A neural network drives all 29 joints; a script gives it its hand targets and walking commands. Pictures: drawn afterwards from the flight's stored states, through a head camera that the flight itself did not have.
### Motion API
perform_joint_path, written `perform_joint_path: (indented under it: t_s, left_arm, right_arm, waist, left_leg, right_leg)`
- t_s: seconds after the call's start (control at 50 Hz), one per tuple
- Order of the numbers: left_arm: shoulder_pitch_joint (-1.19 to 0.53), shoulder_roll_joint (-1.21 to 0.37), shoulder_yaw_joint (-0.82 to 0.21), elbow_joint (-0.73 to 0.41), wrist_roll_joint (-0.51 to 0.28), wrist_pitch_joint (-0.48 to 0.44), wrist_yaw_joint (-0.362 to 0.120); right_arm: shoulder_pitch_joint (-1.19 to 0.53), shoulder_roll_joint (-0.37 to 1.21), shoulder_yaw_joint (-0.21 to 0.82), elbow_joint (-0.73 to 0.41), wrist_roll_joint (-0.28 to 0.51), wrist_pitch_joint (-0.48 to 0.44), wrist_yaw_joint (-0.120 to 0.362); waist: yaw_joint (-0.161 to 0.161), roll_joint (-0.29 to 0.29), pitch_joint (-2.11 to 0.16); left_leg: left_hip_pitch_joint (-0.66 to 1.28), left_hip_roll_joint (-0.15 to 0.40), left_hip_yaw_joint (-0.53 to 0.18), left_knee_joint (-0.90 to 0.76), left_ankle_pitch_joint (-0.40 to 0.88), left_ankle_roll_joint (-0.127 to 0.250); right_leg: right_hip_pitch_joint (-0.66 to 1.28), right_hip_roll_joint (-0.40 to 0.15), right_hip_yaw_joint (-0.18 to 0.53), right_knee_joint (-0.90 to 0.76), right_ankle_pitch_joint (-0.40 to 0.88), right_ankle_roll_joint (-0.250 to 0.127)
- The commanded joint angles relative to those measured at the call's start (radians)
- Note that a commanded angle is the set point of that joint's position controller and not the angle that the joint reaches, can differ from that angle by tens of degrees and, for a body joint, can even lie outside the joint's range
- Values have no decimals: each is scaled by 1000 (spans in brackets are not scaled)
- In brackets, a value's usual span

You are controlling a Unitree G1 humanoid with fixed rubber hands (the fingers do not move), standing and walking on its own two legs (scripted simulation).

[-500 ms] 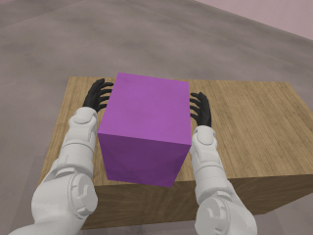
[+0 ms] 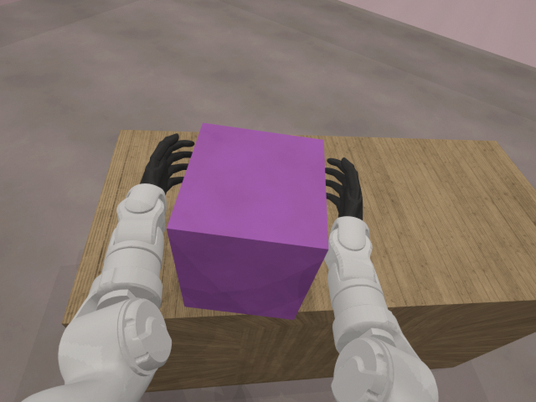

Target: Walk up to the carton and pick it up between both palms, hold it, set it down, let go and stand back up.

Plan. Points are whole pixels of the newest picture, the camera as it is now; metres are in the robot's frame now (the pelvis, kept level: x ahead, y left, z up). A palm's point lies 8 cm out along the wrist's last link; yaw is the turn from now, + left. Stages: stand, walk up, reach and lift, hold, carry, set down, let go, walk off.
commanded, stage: set down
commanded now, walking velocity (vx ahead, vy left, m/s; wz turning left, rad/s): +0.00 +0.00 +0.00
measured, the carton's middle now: (250, 227) +0.41 +0.02 +0.00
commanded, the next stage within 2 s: none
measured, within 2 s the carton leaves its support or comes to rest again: neither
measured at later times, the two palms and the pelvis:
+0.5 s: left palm (156, 184) +0.43 +0.17 +0.08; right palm (347, 212) +0.39 -0.12 +0.08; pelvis +0.00 +0.00 +0.00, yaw +0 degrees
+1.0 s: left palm (161, 192) +0.43 +0.17 +0.06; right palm (342, 233) +0.38 -0.12 +0.04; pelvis -0.01 +0.00 +0.00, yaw -1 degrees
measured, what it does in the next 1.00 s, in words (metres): stands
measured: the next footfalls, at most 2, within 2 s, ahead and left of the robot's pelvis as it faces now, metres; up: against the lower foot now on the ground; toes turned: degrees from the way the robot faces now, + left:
none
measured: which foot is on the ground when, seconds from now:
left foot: down 0.00-1.00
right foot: down 0.00-1.00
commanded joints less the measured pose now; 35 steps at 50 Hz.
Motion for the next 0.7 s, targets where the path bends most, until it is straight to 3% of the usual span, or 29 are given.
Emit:
perform_joint_path:
  t_s: [0.0,0.02,0.04,0.1,0.14,0.22,0.28,0.34,0.38,0.42,0.48,0.52,0.54,0.56,0.62,0.68]
  left_arm:
    - [-469,-463,-211,-3,14,-29,-93]
    - [-474,-481,-218,-4,10,-27,-92]
    - [-453,-479,-215,-15,13,-27,-90]
    - [-434,-479,-209,0,18,-26,-87]
    - [-431,-472,-213,-9,17,-22,-90]
    - [-402,-452,-173,-6,34,-15,-104]
    - [-387,-453,-173,-29,47,-16,-104]
    - [-385,-461,-185,-30,40,-13,-94]
    - [-372,-448,-176,-25,37,-7,-97]
    - [-375,-448,-178,-32,41,-12,-93]
    - [-353,-423,-151,-13,53,-13,-96]
    - [-352,-411,-155,-9,51,-17,-96]
    - [-351,-393,-139,-16,56,-14,-91]
    - [-350,-392,-147,-13,50,-12,-85]
    - [-342,-346,-129,-13,56,-14,-82]
    - [-342,-328,-114,-23,60,-17,-66]
  right_arm:
    - [-413,488,287,57,-51,-27,98]
    - [-423,475,278,63,-61,-31,99]
    - [-408,484,279,60,-54,-35,98]
    - [-396,471,276,77,-62,-44,98]
    - [-376,442,257,78,-61,-38,96]
    - [-369,463,262,54,-69,-27,96]
    - [-334,458,280,69,-55,-31,94]
    - [-339,441,256,83,-60,-37,95]
    - [-332,433,245,76,-59,-34,88]
    - [-340,427,245,57,-60,-41,85]
    - [-315,417,244,77,-75,-36,82]
    - [-306,371,216,92,-95,-37,78]
    - [-304,384,227,85,-79,-33,78]
    - [-306,360,206,85,-74,-33,77]
    - [-275,346,203,90,-73,-27,70]
    - [-290,298,166,101,-82,-21,65]
  waist:
    - [-17,160,-466]
    - [-22,167,-461]
    - [-4,172,-477]
    - [-7,156,-450]
    - [-30,137,-426]
    - [-17,101,-366]
    - [-6,142,-377]
    - [-20,167,-387]
    - [-15,126,-371]
    - [-6,153,-384]
    - [-17,105,-348]
    - [-27,116,-349]
    - [-13,106,-341]
    - [-13,137,-336]
    - [-18,112,-324]
    - [-9,140,-342]
  left_leg:
    - [243,17,57,-1,377,-73]
    - [270,24,49,2,413,-89]
    - [288,24,56,20,430,-83]
    - [308,32,46,34,471,-83]
    - [291,26,43,24,435,-76]
    - [241,21,57,-2,340,-53]
    - [250,19,58,7,396,-59]
    - [298,27,49,27,440,-71]
    - [280,24,58,25,394,-66]
    - [264,25,51,15,392,-66]
    - [224,18,58,15,364,-51]
    - [222,22,48,4,382,-54]
    - [237,23,51,7,374,-56]
    - [246,26,59,9,386,-60]
    - [240,16,67,5,347,-51]
    - [247,33,51,13,364,-59]
  right_leg:
    - [71,36,-70,4,168,21]
    - [52,41,-77,3,165,22]
    - [35,39,-81,5,172,17]
    - [1,42,-84,0,162,11]
    - [4,41,-91,-3,149,19]
    - [38,36,-74,0,141,28]
    - [53,38,-72,13,149,28]
    - [-18,45,-80,-1,128,17]
    - [-19,42,-82,-4,126,28]
    - [0,44,-81,9,122,24]
    - [13,39,-64,3,131,32]
    - [36,47,-70,9,126,32]
    - [15,44,-65,-2,109,27]
    - [10,42,-69,6,107,28]
    - [-1,44,-65,2,118,35]
    - [-27,49,-71,8,79,27]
